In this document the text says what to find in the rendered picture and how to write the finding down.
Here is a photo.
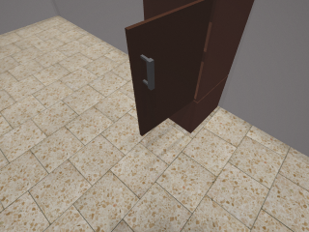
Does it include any handle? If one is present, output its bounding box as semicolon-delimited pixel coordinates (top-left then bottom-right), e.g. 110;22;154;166
140;54;155;91

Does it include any cupboard door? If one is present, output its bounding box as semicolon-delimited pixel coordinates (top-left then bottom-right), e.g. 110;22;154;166
125;0;213;136

